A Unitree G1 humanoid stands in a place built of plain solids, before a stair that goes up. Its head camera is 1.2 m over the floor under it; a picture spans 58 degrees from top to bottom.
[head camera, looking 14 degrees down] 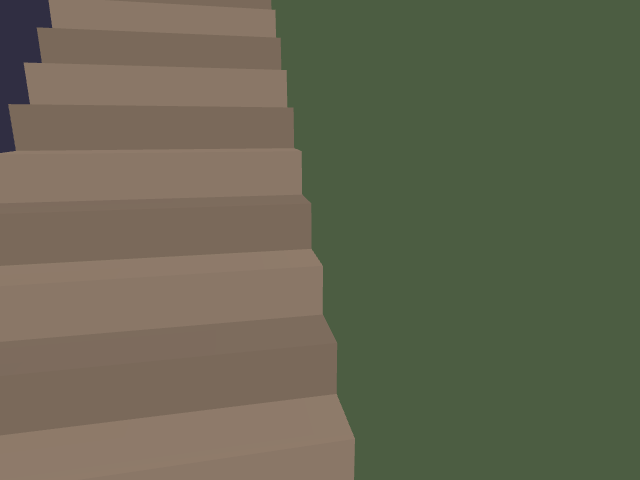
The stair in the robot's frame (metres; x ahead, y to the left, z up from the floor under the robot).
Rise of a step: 0.19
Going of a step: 0.21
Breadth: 1.36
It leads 12 degrees to the left of straight ahead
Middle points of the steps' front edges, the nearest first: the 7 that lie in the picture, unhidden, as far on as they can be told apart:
1.12 0.52 0.56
1.33 0.56 0.75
1.53 0.60 0.93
1.74 0.65 1.12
1.95 0.69 1.31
2.15 0.73 1.50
2.36 0.78 1.68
